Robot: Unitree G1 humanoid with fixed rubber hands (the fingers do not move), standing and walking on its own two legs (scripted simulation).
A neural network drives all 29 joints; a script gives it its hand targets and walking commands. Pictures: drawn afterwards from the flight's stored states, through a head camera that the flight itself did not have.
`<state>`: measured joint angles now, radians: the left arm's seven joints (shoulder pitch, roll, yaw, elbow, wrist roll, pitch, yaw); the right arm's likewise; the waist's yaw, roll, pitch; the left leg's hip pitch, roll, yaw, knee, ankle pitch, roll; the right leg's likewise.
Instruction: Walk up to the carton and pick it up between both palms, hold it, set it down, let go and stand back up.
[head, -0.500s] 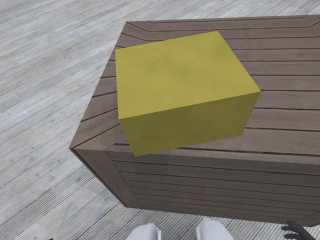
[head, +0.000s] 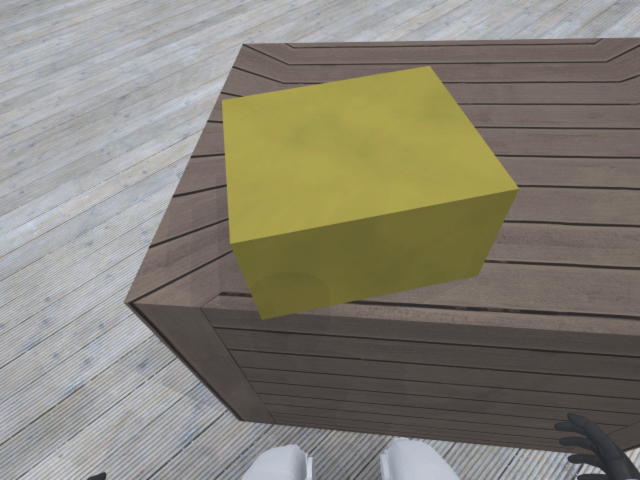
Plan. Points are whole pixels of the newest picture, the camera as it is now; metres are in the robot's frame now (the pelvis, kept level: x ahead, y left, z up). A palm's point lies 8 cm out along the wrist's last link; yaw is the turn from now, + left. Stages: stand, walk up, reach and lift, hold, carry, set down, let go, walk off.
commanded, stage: walk up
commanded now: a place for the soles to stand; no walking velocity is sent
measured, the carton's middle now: (349, 187) +0.47 -0.03 +0.08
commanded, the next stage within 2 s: none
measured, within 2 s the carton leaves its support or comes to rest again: neither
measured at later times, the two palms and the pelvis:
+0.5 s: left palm out of the picture +0.08 +0.35 -0.07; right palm out of the picture +0.11 -0.30 -0.08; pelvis +0.00 +0.02 +0.00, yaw +0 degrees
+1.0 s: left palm out of the picture +0.07 +0.36 -0.07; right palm out of the picture +0.11 -0.29 -0.08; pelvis +0.00 +0.03 +0.00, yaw -1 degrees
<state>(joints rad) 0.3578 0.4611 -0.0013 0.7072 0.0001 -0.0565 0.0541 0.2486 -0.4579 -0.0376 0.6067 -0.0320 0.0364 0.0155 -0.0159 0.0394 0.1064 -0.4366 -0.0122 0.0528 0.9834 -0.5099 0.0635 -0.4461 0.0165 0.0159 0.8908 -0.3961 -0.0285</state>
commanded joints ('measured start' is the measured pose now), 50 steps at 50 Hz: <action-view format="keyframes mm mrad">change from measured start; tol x32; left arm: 1 45 309 124 -7 36 -36 31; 50 29 323 124 -17 35 -38 34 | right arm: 1 22 -201 -108 5 -11 -10 18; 50 3 -194 -107 -4 -4 -17 12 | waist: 1 18 -164 -18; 32 -82 158 -68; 50 13 -186 -35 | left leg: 1 -130 49 -121 63 -93 -20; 6 113 43 -108 -236 27 1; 9 236 357 -637 -660 -148 97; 17 291 296 -335 -379 758 88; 23 -191 32 -120 130 -179 -36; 29 67 39 -87 -156 18 -8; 33 229 375 -633 -662 -148 91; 41 232 294 -321 -390 609 97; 46 -200 15 -86 114 -167 -40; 50 -126 57 -119 20 -123 -29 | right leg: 1 7 -288 613 -463 -223 -217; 10 -352 10 83 183 -167 -10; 19 47 -26 -66 -121 49 -24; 23 162 -386 735 -459 -12 -291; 33 -372 25 63 179 -163 -13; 42 -6 -32 -65 -81 2 -18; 46 197 -375 736 -459 53 -272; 50 27 -302 625 -427 -95 -237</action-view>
